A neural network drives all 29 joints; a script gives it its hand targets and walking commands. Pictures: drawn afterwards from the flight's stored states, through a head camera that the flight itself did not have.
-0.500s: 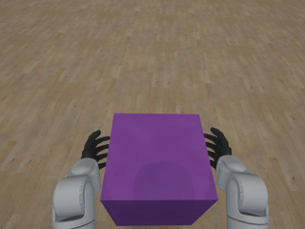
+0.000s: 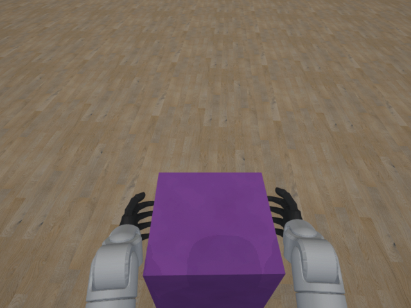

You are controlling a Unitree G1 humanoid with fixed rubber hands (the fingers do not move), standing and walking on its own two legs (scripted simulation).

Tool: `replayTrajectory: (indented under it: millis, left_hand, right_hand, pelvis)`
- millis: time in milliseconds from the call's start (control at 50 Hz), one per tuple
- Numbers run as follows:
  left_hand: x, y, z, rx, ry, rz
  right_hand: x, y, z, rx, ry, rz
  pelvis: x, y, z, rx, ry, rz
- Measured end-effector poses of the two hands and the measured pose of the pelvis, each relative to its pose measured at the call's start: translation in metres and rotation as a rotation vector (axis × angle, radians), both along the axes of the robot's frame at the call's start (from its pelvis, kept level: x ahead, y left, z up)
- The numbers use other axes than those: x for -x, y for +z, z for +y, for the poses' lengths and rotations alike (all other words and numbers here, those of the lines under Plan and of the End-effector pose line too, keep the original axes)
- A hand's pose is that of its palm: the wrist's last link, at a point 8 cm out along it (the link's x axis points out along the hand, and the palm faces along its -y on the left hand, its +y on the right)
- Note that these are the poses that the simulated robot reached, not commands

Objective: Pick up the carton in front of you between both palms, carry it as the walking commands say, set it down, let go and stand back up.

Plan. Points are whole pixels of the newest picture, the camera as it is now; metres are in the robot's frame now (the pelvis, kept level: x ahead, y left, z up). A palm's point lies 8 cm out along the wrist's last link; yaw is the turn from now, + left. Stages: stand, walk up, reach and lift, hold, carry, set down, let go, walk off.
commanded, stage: carry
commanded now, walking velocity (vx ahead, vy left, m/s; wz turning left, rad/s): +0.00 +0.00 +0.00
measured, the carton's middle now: (210, 247) +0.26 +0.00 -0.03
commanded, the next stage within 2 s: none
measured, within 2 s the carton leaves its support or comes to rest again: neither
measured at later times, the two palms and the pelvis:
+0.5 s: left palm (127, 240) +0.24 +0.15 +0.04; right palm (287, 232) +0.25 -0.15 +0.04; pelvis -0.04 +0.00 +0.00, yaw +0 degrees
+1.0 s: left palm (128, 245) +0.24 +0.15 +0.04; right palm (290, 238) +0.24 -0.15 +0.04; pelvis -0.05 +0.00 +0.00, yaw +0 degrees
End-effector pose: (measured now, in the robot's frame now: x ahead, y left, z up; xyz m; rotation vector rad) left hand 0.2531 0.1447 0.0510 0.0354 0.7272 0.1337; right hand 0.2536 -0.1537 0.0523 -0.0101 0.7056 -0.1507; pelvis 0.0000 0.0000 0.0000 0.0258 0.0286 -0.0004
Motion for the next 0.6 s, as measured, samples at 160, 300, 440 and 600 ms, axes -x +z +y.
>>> replayTrajectory:
  millis: [160, 300, 440, 600]
  left_hand:
    - [0.003, -0.014, 0.002, -0.02, -0.016, -0.015]
    - [0.003, -0.024, 0.005, -0.029, -0.023, -0.027]
    - [0.005, -0.016, 0.007, -0.012, -0.011, -0.074]
    - [0.013, -0.015, 0.006, -0.011, -0.018, -0.05]
  right_hand:
    - [0.0, -0.011, 0.002, 0.036, 0.029, -0.013]
    - [0.002, -0.023, 0.005, 0.041, 0.034, -0.025]
    - [0.004, -0.014, 0.007, 0.032, 0.025, -0.072]
    - [0.012, -0.011, 0.006, 0.042, 0.027, -0.047]
  pelvis:
    - [0.018, 0.001, 0.0, 0.008, 0.0, -0.013]
    - [0.032, 0.002, 0.003, 0.016, -0.001, -0.016]
    - [0.04, 0.002, 0.004, 0.019, -0.004, -0.01]
    - [0.04, 0.002, 0.004, 0.019, -0.006, -0.01]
